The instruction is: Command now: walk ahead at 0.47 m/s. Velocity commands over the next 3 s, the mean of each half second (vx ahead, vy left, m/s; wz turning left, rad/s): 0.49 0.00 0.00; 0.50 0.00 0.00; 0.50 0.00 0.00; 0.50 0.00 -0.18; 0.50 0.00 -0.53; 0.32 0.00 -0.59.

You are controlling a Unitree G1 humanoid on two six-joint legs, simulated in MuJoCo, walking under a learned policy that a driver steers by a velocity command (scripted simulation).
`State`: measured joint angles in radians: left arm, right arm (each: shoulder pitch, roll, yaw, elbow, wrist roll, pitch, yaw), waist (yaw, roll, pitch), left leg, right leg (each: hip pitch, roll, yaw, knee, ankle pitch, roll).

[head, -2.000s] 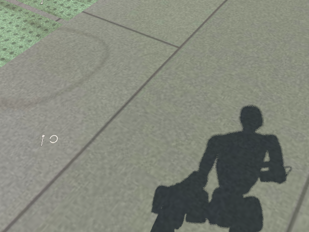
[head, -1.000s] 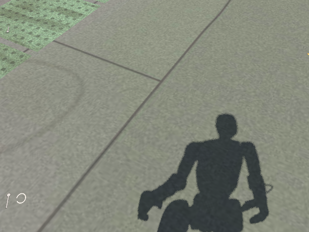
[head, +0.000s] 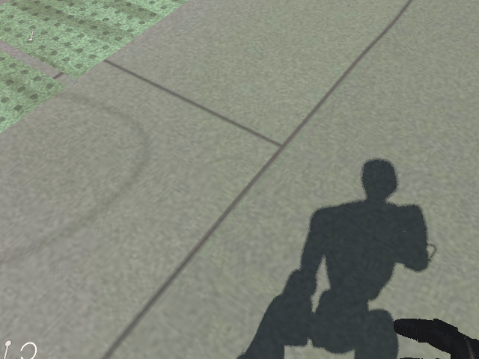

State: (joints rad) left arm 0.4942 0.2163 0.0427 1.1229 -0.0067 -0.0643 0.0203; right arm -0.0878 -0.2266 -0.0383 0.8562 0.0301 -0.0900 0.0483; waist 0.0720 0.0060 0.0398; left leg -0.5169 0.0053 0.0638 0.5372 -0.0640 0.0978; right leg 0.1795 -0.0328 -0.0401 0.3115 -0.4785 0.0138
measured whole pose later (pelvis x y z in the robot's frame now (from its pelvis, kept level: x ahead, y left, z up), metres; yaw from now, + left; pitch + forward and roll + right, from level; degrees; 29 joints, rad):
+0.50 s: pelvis +0.28 +0.00 +0.02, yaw +0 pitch +2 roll +2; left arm 0.00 0.23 0.04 0.88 -0.02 -0.09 -0.03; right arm 0.40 -0.24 -0.05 1.05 0.01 -0.07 -0.01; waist -0.08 -0.03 0.01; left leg 0.08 -0.05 0.06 0.21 -0.33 0.02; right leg -0.59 -0.08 -0.01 0.53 0.02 -0.04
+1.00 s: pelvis +0.56 -0.02 +0.03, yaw +1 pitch +2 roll -2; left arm 0.37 0.24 0.06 1.02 -0.01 -0.09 0.00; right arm 0.02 -0.24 -0.05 0.89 0.02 -0.07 0.02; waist 0.07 0.04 0.01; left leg -0.63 0.10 -0.01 0.58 0.06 0.02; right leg 0.04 0.05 -0.06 0.19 -0.26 -0.04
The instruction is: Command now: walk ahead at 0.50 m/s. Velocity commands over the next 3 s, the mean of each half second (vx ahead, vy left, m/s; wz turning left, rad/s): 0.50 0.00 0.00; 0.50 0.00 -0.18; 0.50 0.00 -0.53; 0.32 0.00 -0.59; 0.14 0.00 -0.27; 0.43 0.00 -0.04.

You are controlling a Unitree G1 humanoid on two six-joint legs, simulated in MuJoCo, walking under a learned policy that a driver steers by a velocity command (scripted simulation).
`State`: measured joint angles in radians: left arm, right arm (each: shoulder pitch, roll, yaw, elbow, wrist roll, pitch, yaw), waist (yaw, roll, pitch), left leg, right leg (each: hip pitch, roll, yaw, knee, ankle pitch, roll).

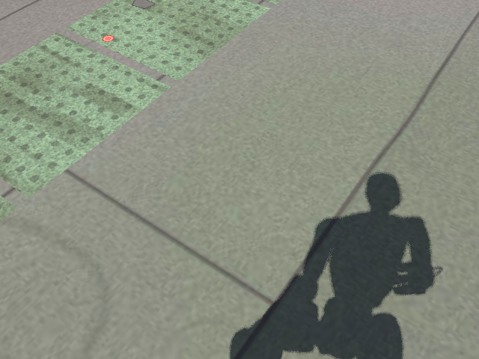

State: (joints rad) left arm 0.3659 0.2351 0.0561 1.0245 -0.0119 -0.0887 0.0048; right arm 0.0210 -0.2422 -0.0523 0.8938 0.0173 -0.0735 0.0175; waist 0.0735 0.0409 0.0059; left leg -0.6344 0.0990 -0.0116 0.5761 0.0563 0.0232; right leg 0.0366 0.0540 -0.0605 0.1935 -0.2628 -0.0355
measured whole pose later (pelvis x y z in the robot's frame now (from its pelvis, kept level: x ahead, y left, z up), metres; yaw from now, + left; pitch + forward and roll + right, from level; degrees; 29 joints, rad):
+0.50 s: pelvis +0.28 +0.05 +0.00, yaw +0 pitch +2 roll +1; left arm 0.05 0.25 0.07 0.90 -0.01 -0.08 0.00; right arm 0.36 -0.23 -0.05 1.02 0.01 -0.09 0.00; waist -0.07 -0.04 0.00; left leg 0.00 -0.06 0.06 0.19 -0.22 0.06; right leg -0.68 -0.12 0.02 0.64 0.08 -0.01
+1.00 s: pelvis +0.56 +0.00 +0.01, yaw -6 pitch +2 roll +0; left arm 0.35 0.24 0.07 0.97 -0.01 -0.08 0.00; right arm 0.03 -0.27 -0.07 0.88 0.00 -0.09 -0.01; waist 0.08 0.03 0.01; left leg -0.64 0.10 -0.08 0.64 0.00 -0.02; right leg -0.11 0.07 0.05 0.28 -0.19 -0.06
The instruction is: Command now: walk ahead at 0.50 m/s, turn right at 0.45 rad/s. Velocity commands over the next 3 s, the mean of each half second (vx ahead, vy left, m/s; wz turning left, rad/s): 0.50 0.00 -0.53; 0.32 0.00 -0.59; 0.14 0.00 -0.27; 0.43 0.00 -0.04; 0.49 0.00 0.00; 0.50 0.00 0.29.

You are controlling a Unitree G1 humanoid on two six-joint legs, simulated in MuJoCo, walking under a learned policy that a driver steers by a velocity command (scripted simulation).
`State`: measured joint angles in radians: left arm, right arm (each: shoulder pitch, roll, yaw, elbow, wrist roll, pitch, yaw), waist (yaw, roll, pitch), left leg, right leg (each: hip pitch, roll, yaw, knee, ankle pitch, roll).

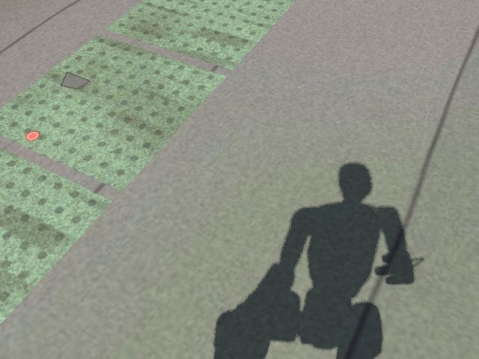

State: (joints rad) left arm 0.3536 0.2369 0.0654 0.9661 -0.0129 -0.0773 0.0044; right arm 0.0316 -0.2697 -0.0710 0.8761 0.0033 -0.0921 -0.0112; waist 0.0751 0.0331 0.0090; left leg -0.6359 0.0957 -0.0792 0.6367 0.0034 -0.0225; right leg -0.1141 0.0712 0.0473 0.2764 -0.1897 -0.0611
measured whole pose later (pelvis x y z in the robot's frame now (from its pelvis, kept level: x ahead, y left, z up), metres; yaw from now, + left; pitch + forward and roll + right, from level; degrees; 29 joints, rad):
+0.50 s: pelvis +0.26 +0.04 +0.00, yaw -18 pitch +2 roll +2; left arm 0.14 0.29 0.09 0.76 -0.03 -0.03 -0.01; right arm 0.31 -0.27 -0.08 0.95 -0.01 -0.09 -0.01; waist -0.08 -0.04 0.02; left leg -0.02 -0.01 0.19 0.24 -0.23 0.01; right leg -0.70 -0.12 0.04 0.84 -0.05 -0.02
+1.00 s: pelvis +0.45 -0.09 -0.01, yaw -36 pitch +3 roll +1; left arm 0.23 0.30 0.09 0.70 -0.01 0.00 0.01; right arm 0.04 -0.31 -0.06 0.75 -0.01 -0.04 -0.02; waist 0.04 0.03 0.06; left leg -0.66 0.05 -0.10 0.86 -0.22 -0.08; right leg -0.30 0.11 0.10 0.43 -0.17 -0.09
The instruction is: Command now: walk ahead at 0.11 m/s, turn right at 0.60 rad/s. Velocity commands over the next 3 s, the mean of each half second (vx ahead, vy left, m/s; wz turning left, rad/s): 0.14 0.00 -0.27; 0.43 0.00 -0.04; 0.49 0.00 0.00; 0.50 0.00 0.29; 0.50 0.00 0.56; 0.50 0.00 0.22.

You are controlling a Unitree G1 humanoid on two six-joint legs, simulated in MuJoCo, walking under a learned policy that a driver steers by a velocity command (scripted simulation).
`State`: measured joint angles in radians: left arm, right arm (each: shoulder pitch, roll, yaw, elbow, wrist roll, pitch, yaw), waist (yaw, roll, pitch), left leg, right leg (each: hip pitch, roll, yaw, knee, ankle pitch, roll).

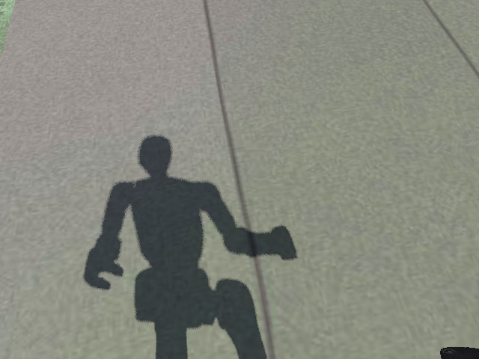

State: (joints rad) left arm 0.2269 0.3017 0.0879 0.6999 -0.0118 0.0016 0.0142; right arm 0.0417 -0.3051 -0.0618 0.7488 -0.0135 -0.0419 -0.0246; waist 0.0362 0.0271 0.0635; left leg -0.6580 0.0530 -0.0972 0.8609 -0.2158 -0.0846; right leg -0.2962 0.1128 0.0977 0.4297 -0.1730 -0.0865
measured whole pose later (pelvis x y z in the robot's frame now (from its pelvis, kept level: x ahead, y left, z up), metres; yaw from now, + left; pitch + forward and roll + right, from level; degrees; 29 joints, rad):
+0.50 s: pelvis +0.10 +0.02 -0.01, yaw -7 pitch +2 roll +0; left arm 0.23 0.27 0.05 0.73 0.00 0.00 0.01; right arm 0.23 -0.28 -0.05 0.78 0.01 0.00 0.00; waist -0.02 0.01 -0.02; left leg -0.32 0.01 -0.03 0.53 -0.27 0.00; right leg -0.22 0.01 0.02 0.49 -0.31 -0.02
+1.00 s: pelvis +0.31 +0.05 -0.01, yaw -7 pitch +2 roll +0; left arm 0.35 0.30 0.05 0.79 -0.02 -0.07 0.00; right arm 0.18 -0.28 -0.04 0.73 0.00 -0.08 0.04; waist 0.02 -0.02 0.03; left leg -0.35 -0.03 0.05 0.50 -0.19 0.06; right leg -0.39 -0.05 0.04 1.15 -0.38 -0.02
